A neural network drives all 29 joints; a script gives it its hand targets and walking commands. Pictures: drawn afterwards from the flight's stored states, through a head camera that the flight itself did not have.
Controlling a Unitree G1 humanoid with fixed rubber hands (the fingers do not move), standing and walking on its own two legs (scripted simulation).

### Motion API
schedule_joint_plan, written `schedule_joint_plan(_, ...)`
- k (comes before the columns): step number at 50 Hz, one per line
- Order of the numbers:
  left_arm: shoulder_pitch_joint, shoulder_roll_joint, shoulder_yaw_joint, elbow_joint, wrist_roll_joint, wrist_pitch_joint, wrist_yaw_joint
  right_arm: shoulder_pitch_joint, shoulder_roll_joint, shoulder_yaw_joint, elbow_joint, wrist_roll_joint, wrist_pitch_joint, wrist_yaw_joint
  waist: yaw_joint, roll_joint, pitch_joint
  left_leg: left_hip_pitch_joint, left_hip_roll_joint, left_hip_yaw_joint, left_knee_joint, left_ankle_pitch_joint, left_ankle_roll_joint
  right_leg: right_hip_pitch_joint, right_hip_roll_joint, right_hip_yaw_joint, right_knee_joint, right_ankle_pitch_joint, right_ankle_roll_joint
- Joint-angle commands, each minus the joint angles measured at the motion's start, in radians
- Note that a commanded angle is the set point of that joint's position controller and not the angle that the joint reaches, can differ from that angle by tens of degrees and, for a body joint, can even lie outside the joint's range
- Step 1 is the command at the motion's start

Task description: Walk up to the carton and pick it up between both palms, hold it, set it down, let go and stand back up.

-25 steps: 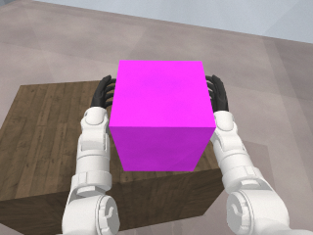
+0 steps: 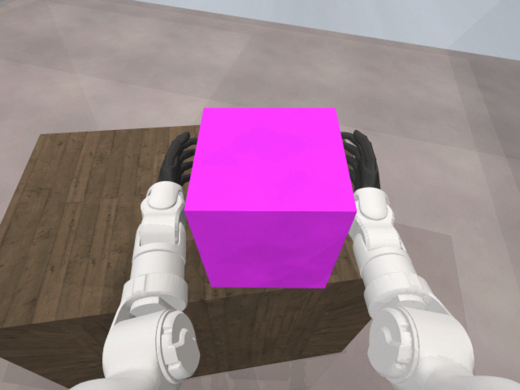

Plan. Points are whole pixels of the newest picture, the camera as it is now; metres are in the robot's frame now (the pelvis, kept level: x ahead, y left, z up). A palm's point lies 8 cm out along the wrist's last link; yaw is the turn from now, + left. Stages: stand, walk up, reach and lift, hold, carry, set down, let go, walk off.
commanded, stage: set down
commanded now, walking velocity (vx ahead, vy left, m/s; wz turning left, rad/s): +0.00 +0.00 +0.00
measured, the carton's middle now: (268, 204) +0.40 +0.03 +0.05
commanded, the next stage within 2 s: none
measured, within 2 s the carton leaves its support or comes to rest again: neither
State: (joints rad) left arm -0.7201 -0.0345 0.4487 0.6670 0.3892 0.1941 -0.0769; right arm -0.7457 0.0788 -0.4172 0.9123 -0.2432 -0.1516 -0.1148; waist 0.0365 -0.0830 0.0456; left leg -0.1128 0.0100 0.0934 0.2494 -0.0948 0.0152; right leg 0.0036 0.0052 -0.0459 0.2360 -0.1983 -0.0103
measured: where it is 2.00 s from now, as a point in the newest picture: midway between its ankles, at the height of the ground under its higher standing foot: outside the picture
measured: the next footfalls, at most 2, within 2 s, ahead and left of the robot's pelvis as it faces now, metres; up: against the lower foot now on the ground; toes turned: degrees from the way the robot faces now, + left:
none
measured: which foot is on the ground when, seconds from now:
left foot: down 0.00-1.00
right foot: down 0.00-1.00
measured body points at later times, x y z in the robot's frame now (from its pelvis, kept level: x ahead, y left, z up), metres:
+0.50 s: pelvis +0.01 +0.00 +0.00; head +0.04 +0.03 +0.45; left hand +0.42 +0.19 +0.07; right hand +0.43 -0.12 +0.09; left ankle +0.03 +0.11 -0.75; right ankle -0.04 -0.10 -0.75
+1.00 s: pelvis +0.00 +0.00 +0.00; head +0.04 +0.03 +0.45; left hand +0.41 +0.19 +0.06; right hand +0.42 -0.11 +0.08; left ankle +0.03 +0.11 -0.75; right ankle -0.04 -0.10 -0.75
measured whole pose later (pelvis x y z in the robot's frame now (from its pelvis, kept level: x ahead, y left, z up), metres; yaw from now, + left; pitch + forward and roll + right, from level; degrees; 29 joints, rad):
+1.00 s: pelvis +0.00 +0.00 +0.00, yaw -1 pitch +4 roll +0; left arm -0.73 -0.01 0.52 0.87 0.40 -0.01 -0.07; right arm -0.74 0.13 -0.56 0.94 -0.39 -0.22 -0.09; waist 0.05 -0.07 0.00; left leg -0.25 0.02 0.11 0.26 -0.09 0.02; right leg -0.14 0.01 -0.03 0.26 -0.19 -0.01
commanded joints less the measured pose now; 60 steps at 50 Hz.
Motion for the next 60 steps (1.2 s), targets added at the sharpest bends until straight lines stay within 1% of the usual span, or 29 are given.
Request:
schedule_joint_plan(1,-0.565,-0.449,-0.255,-0.045,-0.032,-0.075,-0.079,-0.501,0.452,0.213,-0.047,-0.044,-0.032,0.133,0.001,0.095,-0.394,0.282,0.002,0.06,0.044,0.295,-0.024,-0.056,0.012,-0.071,-0.019,0.194,0.058)
schedule_joint_plan(12,-0.572,-0.445,-0.224,-0.001,-0.023,-0.116,-0.071,-0.481,0.486,0.168,-0.028,-0.093,-0.034,0.147,0.009,0.097,-0.438,0.276,0.005,0.063,0.062,0.364,-0.023,-0.078,0.015,-0.068,-0.01,0.225,0.058)
schedule_joint_plan(18,-0.584,-0.437,-0.202,0.029,-0.019,-0.138,-0.071,-0.476,0.511,0.154,-0.021,-0.118,-0.031,0.15,0.015,0.091,-0.46,0.241,0.004,0.066,0.066,0.377,-0.016,-0.067,0.01,-0.06,0.006,0.269,0.063)
schedule_joint_plan(24,-0.566,-0.443,-0.205,0.041,-0.022,-0.173,-0.065,-0.453,0.534,0.165,-0.013,-0.133,-0.05,0.15,0.017,0.095,-0.504,0.246,0.006,0.062,0.09,0.454,-0.018,-0.076,0.014,-0.059,0.025,0.341,0.062)
schedule_joint_plan(33,-0.569,-0.44,-0.198,0.078,-0.024,-0.224,-0.067,-0.437,0.555,0.171,0.009,-0.151,-0.076,0.142,0.019,0.084,-0.516,0.183,0.006,0.063,0.085,0.428,-0.011,-0.049,0.004,-0.047,0.044,0.393,0.066)
schedule_joint_plan(39,-0.588,-0.436,-0.189,0.106,-0.019,-0.259,-0.062,-0.44,0.562,0.157,0.027,-0.165,-0.091,0.143,0.021,0.083,-0.521,0.155,0.009,0.063,0.076,0.382,-0.008,-0.048,-0.001,-0.039,0.041,0.359,0.062)
schedule_joint_plan(47,-0.593,-0.436,-0.161,0.134,0.0,-0.272,-0.061,-0.434,0.556,0.112,0.052,-0.185,-0.088,0.149,0.023,0.087,-0.483,0.163,0.015,0.065,0.064,0.329,-0.007,-0.091,0.0,-0.038,0.018,0.239,0.051)
schedule_joint_plan(53,-0.586,-0.44,-0.145,0.134,0.015,-0.275,-0.058,-0.427,0.546,0.077,0.057,-0.201,-0.088,0.156,0.022,0.099,-0.473,0.193,0.019,0.063,0.071,0.333,-0.014,-0.136,0.007,-0.046,0.004,0.173,0.043)
schedule_joint_plan(60,-0.568,-0.443,-0.141,0.13,0.025,-0.291,-0.048,-0.413,0.541,0.054,0.061,-0.219,-0.104,0.161,0.019,0.108,-0.488,0.213,0.021,0.057,0.087,0.37,-0.021,-0.172,0.014,-0.054,0.004,0.162,0.038)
